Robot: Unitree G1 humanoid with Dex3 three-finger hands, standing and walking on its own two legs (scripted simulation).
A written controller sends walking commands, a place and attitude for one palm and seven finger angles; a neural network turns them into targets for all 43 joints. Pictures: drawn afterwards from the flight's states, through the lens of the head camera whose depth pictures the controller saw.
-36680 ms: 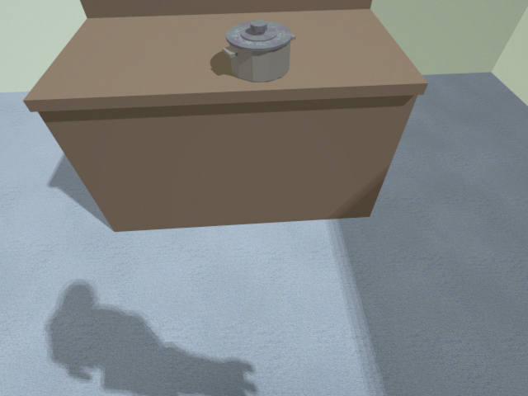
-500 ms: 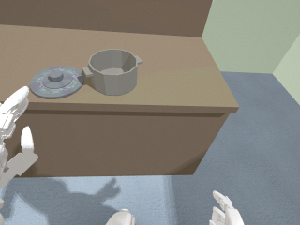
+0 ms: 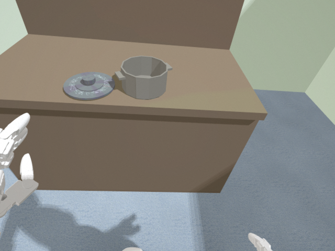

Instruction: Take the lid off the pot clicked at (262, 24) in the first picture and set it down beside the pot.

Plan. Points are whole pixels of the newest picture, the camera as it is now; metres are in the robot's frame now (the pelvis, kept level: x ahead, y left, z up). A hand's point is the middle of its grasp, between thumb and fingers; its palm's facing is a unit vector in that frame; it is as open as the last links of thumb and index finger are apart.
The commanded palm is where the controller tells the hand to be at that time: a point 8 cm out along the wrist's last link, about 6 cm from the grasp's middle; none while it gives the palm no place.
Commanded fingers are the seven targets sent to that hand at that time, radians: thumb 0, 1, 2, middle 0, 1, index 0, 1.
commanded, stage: stop stepping back and stand still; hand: left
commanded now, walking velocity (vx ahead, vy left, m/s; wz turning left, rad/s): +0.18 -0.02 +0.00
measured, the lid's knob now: (88, 79) +0.74 +0.38 +0.01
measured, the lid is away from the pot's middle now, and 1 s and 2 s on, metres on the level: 0.23 0.23 0.23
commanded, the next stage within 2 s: let the arm hang, fingers relaxed in 1.36 s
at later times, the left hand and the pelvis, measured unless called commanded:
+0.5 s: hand out of the picture +0.15 +0.26 -0.12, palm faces +0.15 -0.95 -0.29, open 7.4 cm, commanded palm none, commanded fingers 0.00 0.90 0.90 -0.20 -0.30 -0.20 -0.30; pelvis +0.00 +0.03 -0.02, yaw +5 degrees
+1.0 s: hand out of the picture +0.08 +0.18 -0.17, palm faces +0.14 -0.97 -0.18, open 7.3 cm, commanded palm none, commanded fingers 0.00 0.90 0.90 -0.20 -0.30 -0.20 -0.30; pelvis +0.10 +0.01 +0.01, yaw +6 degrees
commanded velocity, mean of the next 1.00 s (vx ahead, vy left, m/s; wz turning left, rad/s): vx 0.03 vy -0.03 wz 0.00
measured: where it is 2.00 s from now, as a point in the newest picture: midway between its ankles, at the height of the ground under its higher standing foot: outside the picture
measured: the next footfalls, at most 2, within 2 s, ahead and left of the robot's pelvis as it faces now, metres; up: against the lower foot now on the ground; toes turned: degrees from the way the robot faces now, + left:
right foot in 0.38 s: +0.10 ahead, -0.10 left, +0.00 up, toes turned +5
